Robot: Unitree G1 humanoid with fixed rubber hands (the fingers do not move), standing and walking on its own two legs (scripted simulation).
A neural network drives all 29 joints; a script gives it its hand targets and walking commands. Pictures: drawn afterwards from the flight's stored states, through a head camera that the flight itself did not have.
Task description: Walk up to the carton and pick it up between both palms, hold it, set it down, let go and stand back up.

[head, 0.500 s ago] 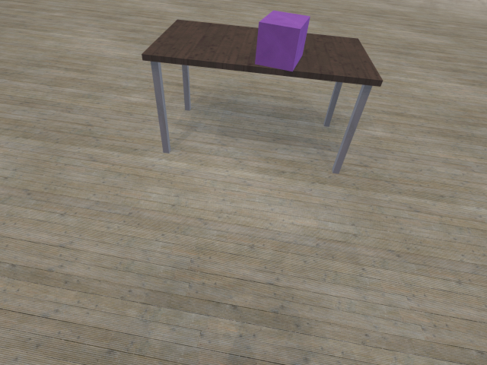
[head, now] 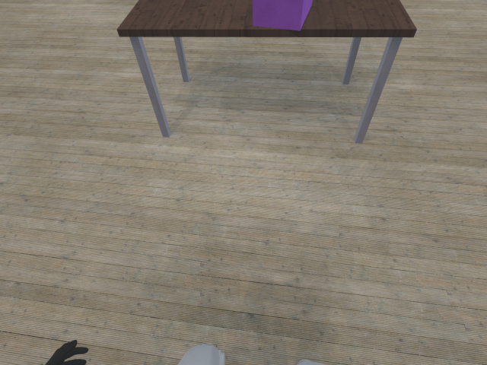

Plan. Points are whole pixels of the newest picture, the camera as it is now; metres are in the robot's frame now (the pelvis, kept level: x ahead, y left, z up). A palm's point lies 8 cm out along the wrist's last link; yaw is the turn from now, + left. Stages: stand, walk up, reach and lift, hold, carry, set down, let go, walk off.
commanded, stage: walk up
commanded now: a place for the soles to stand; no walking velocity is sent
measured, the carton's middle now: out of the picture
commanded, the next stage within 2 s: none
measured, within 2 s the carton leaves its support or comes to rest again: neither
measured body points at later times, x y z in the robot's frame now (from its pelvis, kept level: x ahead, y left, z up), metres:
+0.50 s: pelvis +0.20 +0.00 -0.02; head +0.18 -0.01 +0.43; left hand +0.32 +0.33 -0.10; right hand +0.25 -0.36 -0.11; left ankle +0.17 +0.15 -0.69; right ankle +0.25 -0.12 -0.71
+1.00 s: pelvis +0.37 +0.01 -0.01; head +0.39 +0.02 +0.44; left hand +0.50 +0.33 -0.12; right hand +0.40 -0.34 -0.10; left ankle +0.39 +0.13 -0.71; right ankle +0.44 -0.11 -0.69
